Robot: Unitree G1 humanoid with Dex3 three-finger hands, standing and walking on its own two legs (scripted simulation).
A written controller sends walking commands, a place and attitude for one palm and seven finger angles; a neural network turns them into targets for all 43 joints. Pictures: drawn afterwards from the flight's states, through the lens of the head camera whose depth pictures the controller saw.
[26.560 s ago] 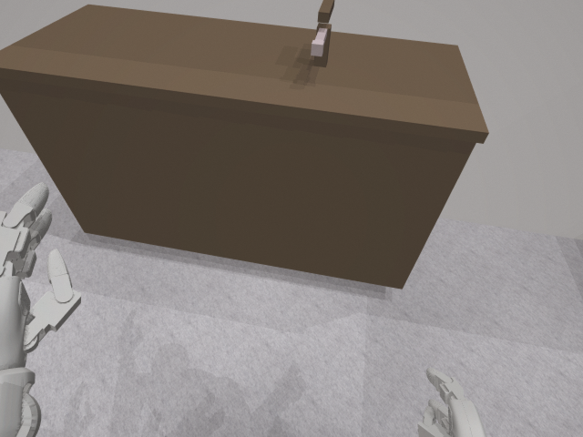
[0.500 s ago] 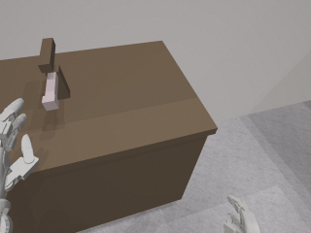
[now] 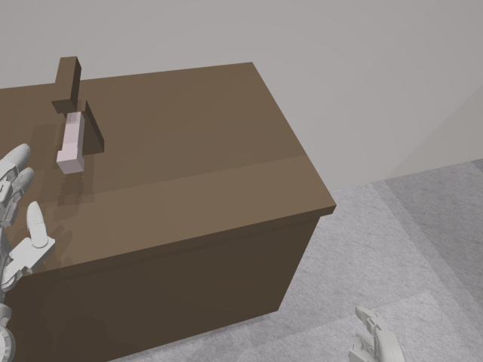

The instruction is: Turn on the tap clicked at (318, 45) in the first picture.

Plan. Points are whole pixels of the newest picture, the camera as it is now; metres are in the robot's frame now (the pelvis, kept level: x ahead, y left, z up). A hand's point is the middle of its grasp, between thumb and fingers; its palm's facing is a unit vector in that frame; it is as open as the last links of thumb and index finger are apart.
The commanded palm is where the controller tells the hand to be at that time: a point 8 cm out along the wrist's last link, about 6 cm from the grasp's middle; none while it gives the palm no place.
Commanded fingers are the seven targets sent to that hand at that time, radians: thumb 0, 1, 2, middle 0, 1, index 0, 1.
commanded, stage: shuffle to correct the standing spot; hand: left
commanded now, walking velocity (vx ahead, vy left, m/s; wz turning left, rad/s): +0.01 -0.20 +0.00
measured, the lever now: (71, 161) +0.36 +0.30 +0.13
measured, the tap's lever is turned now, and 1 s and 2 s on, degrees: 0 0 0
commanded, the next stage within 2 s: come to a stop and stand still in 0.16 s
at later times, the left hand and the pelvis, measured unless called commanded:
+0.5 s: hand (105, 256) +0.20 +0.18 +0.17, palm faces +0.34 -0.80 -0.49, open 7.4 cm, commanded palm +0.15 +0.22 +0.18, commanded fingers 0.00 0.90 0.90 -0.20 -0.30 -0.20 -0.30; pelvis -0.02 -0.06 -0.02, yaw -2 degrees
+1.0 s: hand (75, 216) +0.22 +0.20 +0.22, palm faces +0.53 -0.73 -0.42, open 7.4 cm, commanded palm +0.14 +0.19 +0.18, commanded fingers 0.00 0.90 0.90 -0.20 -0.30 -0.20 -0.30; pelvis -0.03 -0.09 +0.00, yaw -2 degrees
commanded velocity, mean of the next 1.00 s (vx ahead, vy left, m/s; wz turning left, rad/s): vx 0.02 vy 0.01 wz -0.03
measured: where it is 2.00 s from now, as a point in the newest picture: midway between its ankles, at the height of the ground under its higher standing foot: outside the picture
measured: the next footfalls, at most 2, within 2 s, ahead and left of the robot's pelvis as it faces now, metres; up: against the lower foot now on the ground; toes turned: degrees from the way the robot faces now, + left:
right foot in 0.50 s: +0.02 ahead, -0.22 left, +0.00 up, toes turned -2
left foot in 0.62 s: +0.03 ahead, +0.04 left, +0.00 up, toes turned +1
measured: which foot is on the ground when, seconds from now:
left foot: down 0.00-0.50, up 0.52-0.60, down 0.62-1.00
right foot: down 0.00-0.30, up 0.32-0.48, down 0.50-1.00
